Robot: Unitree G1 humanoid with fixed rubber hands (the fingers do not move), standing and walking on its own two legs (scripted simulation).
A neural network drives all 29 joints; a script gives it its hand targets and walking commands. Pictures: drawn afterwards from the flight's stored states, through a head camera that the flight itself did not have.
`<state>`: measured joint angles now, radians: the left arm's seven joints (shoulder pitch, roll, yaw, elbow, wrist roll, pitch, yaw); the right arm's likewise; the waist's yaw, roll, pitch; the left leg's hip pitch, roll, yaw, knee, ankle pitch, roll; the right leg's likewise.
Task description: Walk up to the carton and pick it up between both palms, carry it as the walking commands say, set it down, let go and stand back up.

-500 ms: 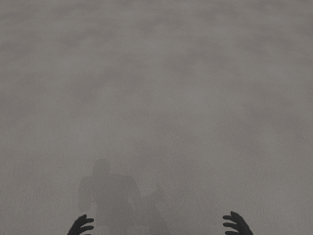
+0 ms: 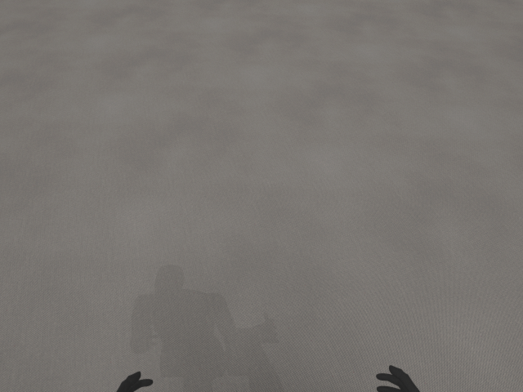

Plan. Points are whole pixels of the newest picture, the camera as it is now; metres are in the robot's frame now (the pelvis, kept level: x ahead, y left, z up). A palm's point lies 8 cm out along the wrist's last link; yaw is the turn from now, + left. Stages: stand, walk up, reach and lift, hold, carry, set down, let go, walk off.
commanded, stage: stand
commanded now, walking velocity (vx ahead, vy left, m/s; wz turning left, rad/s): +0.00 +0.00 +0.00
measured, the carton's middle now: out of the picture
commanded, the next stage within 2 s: walk up in 0.74 s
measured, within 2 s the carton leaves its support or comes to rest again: neither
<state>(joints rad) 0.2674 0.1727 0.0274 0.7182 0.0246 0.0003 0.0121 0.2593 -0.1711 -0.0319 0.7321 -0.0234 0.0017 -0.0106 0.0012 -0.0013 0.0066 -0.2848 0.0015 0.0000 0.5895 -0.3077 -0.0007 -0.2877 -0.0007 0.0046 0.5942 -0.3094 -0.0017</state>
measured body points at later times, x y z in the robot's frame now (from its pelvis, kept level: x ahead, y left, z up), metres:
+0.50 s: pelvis +0.00 +0.00 +0.01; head +0.01 +0.00 +0.46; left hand +0.07 +0.24 -0.13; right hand +0.07 -0.24 -0.13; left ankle +0.00 +0.12 -0.73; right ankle +0.00 -0.12 -0.73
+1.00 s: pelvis +0.00 -0.01 +0.01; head +0.01 -0.01 +0.46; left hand +0.03 +0.24 -0.14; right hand +0.01 -0.25 -0.14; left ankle +0.00 +0.12 -0.73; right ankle +0.00 -0.12 -0.70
